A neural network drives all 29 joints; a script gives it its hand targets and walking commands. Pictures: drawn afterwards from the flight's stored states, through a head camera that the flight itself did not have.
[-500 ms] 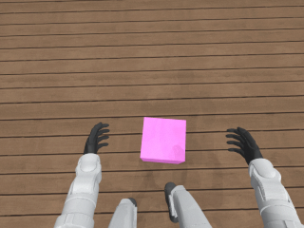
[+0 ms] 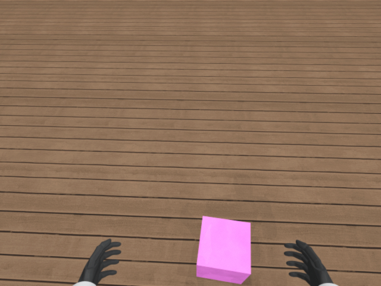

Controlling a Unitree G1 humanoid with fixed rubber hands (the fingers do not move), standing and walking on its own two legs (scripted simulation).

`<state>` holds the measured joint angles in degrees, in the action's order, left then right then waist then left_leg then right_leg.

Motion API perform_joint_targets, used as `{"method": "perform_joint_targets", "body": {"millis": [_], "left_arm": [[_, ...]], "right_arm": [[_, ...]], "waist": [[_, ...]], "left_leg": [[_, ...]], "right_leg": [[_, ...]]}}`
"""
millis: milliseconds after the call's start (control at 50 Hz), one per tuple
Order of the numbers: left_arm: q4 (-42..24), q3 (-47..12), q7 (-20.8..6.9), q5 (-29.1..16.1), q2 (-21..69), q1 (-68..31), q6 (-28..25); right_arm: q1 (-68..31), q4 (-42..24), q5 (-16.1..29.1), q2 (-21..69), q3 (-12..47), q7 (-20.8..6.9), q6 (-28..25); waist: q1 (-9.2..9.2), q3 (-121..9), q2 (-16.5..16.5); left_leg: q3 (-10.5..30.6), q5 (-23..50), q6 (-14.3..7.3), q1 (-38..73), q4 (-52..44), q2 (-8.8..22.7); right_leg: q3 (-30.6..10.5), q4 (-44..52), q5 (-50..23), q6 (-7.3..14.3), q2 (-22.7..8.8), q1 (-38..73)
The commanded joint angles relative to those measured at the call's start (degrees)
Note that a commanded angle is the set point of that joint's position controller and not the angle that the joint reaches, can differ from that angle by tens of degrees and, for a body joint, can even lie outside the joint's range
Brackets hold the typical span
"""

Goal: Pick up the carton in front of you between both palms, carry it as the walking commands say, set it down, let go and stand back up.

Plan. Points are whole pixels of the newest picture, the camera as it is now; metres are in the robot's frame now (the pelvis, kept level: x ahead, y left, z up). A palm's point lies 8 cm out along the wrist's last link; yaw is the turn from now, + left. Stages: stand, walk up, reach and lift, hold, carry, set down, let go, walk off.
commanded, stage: let go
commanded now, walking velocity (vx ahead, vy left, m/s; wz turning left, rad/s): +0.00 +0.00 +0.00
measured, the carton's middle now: (222, 250) +0.36 -0.11 -0.65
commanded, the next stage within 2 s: stand in 0.36 s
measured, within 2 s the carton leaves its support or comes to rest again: neither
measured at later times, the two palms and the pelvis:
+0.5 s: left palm out of the picture +0.14 +0.24 -0.08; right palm out of the picture +0.15 -0.28 -0.08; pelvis +0.00 -0.02 -0.01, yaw +0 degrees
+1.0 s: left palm out of the picture +0.09 +0.24 -0.10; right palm out of the picture +0.09 -0.31 -0.11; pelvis -0.02 -0.04 -0.01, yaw +1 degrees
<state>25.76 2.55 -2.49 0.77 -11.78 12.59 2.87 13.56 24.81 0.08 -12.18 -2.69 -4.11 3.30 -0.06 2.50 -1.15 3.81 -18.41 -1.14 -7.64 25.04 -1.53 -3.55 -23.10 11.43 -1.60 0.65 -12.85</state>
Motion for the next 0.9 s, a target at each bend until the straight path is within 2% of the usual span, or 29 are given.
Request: {"method": "perform_joint_targets", "body": {"millis": [0, 80, 180, 200, 240, 340, 360, 440, 620, 880], "left_arm": [[-6.4, 0.1, -0.7, -0.9, -3.8, -2.5, 0.7], [-6.7, -0.1, -0.9, -1.2, -4.0, -3.0, 2.1], [-6.7, 0.5, -0.7, -0.4, -4.4, -2.3, 2.9], [-2.9, -0.1, 0.5, -1.7, -3.9, 0.2, 1.4], [-3.9, 0.1, 1.3, -1.2, -4.5, -0.5, 0.8], [-3.8, 0.2, 1.4, -1.2, -4.8, -2.0, 0.9], [6.4, 2.6, 3.3, 1.0, -10.2, -0.2, -0.3], [8.0, 3.3, 4.5, 1.0, -9.7, -2.2, -2.9], [12.5, 3.4, 4.6, 1.1, -10.5, -3.0, -4.3], [16.4, 3.2, 4.5, 0.8, -11.9, -2.8, -4.4]], "right_arm": [[-1.0, -5.0, -0.7, -6.5, -2.6, 0.1, 0.8], [-1.6, -4.9, -1.4, -6.6, -3.0, 0.0, 2.2], [-1.8, -5.5, -1.6, -6.2, -3.0, -0.2, 2.8], [-4.2, -8.1, -2.6, -9.3, -3.6, 1.3, 5.6], [-2.0, -7.6, -2.4, -8.0, -2.7, 2.2, 6.5], [-2.2, -7.7, -1.5, -6.8, -1.7, 2.9, 7.2], [-4.6, -0.1, 0.0, -11.4, -3.9, 3.4, 3.0], [-3.2, 2.7, -0.9, -9.4, -3.5, 3.6, -2.4], [-1.7, 8.3, -1.5, -11.3, -3.1, 4.9, -4.3], [0.5, 12.7, -1.3, -12.3, -2.2, 5.8, -4.6]], "waist": [[0.62, -2.1, -1.6], [0.83, -0.8, -1.0], [0.08, -1.5, -1.5], [0.07, -5.0, -0.6], [-0.06, -4.9, -2.3], [0.10, -4.0, -1.7], [-0.38, -4.5, -4.7], [0.16, -3.4, -0.2], [0.07, -3.4, 2.5], [-0.11, -2.3, 1.5]], "left_leg": [[-0.8, 16.1, 2.6, -8.6, -7.3, 1.6], [-0.6, 17.5, 2.7, -7.8, -7.2, 1.7], [-0.8, 22.1, 3.2, -5.4, -5.8, 1.3], [-0.7, 28.4, 3.8, -1.6, -3.3, 1.3], [-0.7, 30.9, 4.1, -1.2, -2.0, 1.1], [-1.5, 26.0, 3.1, -3.6, -2.4, 0.3], [-2.3, 18.2, 3.0, -3.2, 2.0, 1.7], [0.2, 7.3, 2.4, -4.5, 1.1, 2.4], [1.7, 9.1, 2.0, -3.6, 1.8, 3.0], [2.8, 7.5, 1.8, -4.0, 0.8, 3.6]], "right_leg": [[4.0, -1.3, -11.5, 0.9, 3.6, 14.4], [4.3, -1.7, -11.0, 0.8, 3.9, 15.0], [4.1, -1.5, -12.4, 0.8, 4.0, 14.8], [4.8, -3.3, -11.1, 0.5, 5.5, 12.6], [4.4, -3.3, -11.6, 0.7, 5.3, 10.8], [3.4, -3.2, -13.5, 0.5, 4.9, 10.7], [2.5, -5.4, -14.3, 0.7, -1.4, 5.7], [0.6, -4.0, -5.2, 1.9, -1.7, 1.1], [-1.6, -3.2, -7.5, 2.4, -2.8, 1.2], [-3.1, -1.8, -5.2, 2.8, -3.9, 2.1]]}}
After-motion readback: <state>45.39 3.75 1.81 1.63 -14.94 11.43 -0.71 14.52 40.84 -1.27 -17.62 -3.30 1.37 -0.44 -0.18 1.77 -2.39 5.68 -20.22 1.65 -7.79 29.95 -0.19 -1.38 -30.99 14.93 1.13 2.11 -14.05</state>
